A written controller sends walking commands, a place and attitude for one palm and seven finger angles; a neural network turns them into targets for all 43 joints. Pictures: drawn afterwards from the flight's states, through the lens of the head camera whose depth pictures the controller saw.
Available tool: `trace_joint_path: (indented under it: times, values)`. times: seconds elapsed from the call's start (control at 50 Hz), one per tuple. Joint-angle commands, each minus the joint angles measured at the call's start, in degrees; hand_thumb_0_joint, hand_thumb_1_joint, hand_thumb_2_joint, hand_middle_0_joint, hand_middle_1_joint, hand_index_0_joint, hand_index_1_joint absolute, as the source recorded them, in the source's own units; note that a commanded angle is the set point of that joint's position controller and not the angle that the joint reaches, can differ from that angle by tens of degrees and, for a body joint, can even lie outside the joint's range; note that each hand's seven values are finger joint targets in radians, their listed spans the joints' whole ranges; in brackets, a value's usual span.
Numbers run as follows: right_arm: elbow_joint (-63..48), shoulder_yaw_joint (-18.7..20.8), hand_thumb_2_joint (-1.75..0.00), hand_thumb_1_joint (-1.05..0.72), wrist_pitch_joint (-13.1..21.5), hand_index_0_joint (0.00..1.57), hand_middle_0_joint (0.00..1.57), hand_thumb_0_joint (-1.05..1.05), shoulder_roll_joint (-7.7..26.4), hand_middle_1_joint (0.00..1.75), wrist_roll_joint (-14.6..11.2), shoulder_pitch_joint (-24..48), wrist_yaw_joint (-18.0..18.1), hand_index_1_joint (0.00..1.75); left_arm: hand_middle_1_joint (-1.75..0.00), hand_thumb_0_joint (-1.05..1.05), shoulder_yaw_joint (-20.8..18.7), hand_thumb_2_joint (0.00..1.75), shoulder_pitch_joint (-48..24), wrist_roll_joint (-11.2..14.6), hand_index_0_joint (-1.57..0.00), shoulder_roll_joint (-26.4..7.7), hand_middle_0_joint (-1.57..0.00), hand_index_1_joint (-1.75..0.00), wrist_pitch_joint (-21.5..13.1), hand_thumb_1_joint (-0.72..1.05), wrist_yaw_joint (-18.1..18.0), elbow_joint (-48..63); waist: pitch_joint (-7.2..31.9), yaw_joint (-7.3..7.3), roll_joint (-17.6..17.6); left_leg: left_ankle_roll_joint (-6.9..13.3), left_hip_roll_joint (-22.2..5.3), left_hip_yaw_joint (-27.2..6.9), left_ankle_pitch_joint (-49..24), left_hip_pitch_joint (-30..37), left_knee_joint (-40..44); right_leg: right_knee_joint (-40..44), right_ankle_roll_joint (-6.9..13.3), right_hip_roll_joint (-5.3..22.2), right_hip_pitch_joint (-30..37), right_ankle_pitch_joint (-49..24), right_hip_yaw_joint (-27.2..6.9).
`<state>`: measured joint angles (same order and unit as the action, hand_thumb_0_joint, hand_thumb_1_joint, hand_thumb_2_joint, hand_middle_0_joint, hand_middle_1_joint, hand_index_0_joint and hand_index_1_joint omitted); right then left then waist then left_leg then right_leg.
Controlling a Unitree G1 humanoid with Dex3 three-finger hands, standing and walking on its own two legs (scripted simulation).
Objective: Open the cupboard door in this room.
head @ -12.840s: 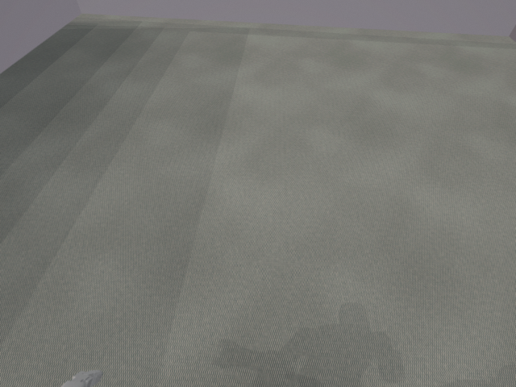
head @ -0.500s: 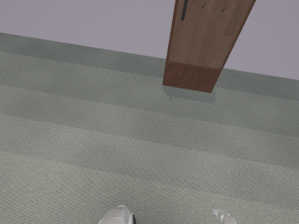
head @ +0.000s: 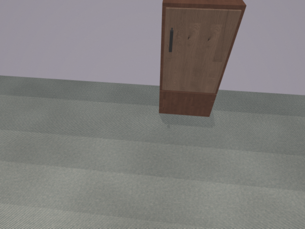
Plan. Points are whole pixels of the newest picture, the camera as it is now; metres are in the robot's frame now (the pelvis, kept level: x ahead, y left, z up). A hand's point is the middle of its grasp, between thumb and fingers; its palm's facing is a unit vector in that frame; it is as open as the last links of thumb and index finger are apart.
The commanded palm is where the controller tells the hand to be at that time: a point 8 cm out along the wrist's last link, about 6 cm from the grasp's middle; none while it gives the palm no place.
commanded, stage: stand and wait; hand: left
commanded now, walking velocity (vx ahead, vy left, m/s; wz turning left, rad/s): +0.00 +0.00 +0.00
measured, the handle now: (171, 39) +1.16 -0.09 -0.05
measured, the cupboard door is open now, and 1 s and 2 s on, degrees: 0 0 0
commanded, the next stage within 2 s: look at it before walking up in 0.62 s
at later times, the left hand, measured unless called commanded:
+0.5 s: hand out of the picture -0.04 +0.09 -0.17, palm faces +0.08 -0.99 -0.12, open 7.4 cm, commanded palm none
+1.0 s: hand out of the picture +0.00 +0.12 -0.17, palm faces +0.06 -0.98 -0.19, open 7.3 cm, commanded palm none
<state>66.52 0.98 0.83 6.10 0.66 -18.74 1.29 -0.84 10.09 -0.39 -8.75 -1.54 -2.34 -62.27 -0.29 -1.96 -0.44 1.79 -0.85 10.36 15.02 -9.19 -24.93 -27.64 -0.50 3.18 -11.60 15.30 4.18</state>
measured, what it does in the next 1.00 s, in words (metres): stands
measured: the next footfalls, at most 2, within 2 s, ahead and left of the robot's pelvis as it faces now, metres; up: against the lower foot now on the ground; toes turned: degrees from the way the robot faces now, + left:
right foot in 1.78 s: +0.10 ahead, -0.17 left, +0.00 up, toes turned -20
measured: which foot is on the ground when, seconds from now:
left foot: down 0.00-1.00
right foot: down 0.00-1.00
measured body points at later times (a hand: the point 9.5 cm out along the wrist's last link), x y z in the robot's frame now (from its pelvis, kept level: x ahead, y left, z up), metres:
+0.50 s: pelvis +0.02 -0.04 +0.00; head +0.02 -0.04 +0.45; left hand -0.04 +0.14 -0.16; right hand +0.02 -0.25 -0.16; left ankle -0.01 +0.09 -0.74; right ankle -0.01 -0.12 -0.74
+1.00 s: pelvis +0.01 -0.04 +0.00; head +0.02 -0.05 +0.45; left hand -0.01 +0.17 -0.16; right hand -0.02 -0.24 -0.16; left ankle -0.01 +0.09 -0.74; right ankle -0.01 -0.12 -0.74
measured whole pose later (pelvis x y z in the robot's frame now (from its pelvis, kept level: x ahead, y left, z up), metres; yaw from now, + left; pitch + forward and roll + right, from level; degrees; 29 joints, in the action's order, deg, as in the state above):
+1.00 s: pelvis +0.01 -0.04 +0.00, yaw +1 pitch -1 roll +0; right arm 67.5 0.4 0.3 6.0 0.5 -18.0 2.1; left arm 0.3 17.3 -0.4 -6.9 -1.5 -2.5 -66.0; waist -1.5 -0.1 -0.5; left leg -1.7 -4.0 8.1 13.9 -6.7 -21.9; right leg -22.9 2.7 -0.3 -7.7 14.6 6.6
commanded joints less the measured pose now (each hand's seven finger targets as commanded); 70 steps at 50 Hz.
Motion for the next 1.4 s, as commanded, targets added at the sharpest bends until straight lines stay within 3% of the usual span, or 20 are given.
trace_joint_path:
  times: [0.0,0.12,0.2,0.34,0.54,0.72,0.96,1.28,1.34,1.38]
  values:
    - [0.06,0.13,-0.9,-0.9,1.25,0.2,0.2,0.0,5.01,0.3,-0.06,-4.4,0.28,0.3,-0.3,0.0,0.27,0.9,6.91,0.34,-0.2,-4.49,-0.2,-0.3,-0.42,0.9,-0.3,-0.7,-0.12,1.71,2.55,-1.37,-7.35,-7.38,-15.76,1.6,5.78,5.17,1.7,5.74,2.59,-20.53,-5.1]
    - [0.88,-0.16,-0.9,-0.9,0.67,0.2,0.2,0.0,4.43,0.3,-0.28,-4.3,0.55,0.3,-0.3,0.0,0.55,0.9,8.94,0.29,-0.2,-3.88,-0.2,-0.3,-0.2,0.9,-0.5,-1.88,-2.83,1.6,2.3,-1.27,-7.53,-7.04,-13.4,1.82,6.55,7.26,1.67,5.3,2.28,-18.82,-4.98]
    - [0.77,-0.08,-0.9,-0.9,0.41,0.2,0.2,0.0,4.43,0.3,-0.34,-3.5,0.72,0.3,-0.3,0.0,0.8,0.9,10.97,0.26,-0.2,-3.48,-0.2,-0.3,-0.43,0.9,-0.6,-2.71,-2.6,1.58,2.61,-1.33,-7.53,-6.75,-12.84,3.27,6.04,7.95,1.84,5.44,2.01,-20.72,-5.28]
    - [0.53,-0.21,-0.9,-0.9,-0.1,0.2,0.2,0.0,4.43,0.3,-0.46,-2.11,0.94,0.3,-0.3,0.0,1.05,0.9,13.33,0.12,-0.2,-2.53,-0.2,-0.3,-0.41,0.9,-0.67,-4.2,-4.34,1.59,0.62,-1.48,-7.26,-6.58,-9.87,3.6,5.91,9.64,1.97,5.21,0.85,-17.85,-5.65]
    - [0.12,-0.15,-0.9,-0.9,-0.34,0.2,0.2,0.0,4.63,0.3,-0.29,-1.78,1.09,0.3,-0.3,0.0,1.02,0.9,14.18,0.07,-0.2,-1.81,-0.2,-0.3,-0.45,0.9,-0.69,-4.69,-5.09,1.66,0.96,-1.83,-6.92,-6.46,-6.87,2.77,5.62,11.21,2.05,5.1,0.35,-13.71,-5.9]
    - [0.0,-0.12,-0.9,-0.9,-0.01,0.2,0.2,0.0,4.59,0.3,-0.17,-2.71,1.03,0.3,-0.3,0.0,0.76,0.9,13.64,0.09,-0.2,-2.06,-0.2,-0.3,-0.51,0.9,-0.65,-3.9,-4.75,1.91,1.75,-1.64,-7.05,-6.73,-8.05,1.64,5.75,10.63,2.23,5.06,1.57,-15.05,-5.76]
    - [0.21,-0.07,-0.9,-0.9,0.16,0.2,0.2,0.0,4.66,0.3,-0.13,-3.5,0.86,0.3,-0.3,0.0,0.49,0.9,12.29,0.12,-0.2,-2.97,-0.2,-0.3,-0.24,0.9,-0.53,-2.99,-5.19,2.18,1.17,-1.39,-7.28,-6.86,-7.42,0.79,6.22,10.25,2.34,4.83,1.23,-11.64,-5.16]
    - [-0.52,0.33,-0.9,-0.9,0.93,0.2,0.2,0.0,6.87,0.3,-0.24,-2.26,1.01,0.3,-0.3,0.0,0.17,0.9,11.48,-0.07,-0.2,-4.48,-0.2,-0.3,-0.52,0.9,-0.4,-2.69,-3.26,2.01,0.36,-0.71,-7.74,-7.5,-12.35,2.53,5.97,8.77,2.33,4.91,2.66,-16.41,-4.59]
    - [-0.4,0.59,-0.9,-0.9,0.41,0.2,0.2,0.0,6.11,0.3,0.12,-3.11,1.09,0.3,-0.3,0.0,-0.17,0.9,11.33,-0.14,-0.2,-3.61,-0.2,-0.3,0.24,0.9,-0.06,-3.13,-4.1,1.66,0.69,-1.32,-7.7,-5.52,-5.33,2.71,3.82,8.47,2.72,3.96,0.28,-9.66,-6.38]
    - [-1.39,1.16,-0.9,-0.9,-0.09,0.2,0.2,0.0,6.6,0.3,0.11,-1.72,1.23,0.3,-0.3,0.0,-1.09,0.9,10.09,-0.28,-0.2,-4.26,-0.2,-0.3,0.91,0.9,0.29,-2.32,-6.55,1.52,0.54,-1.4,-8.22,-4.62,-4.09,1.36,2.42,7.37,3.08,4.03,-3.13,-9.77,-7.65]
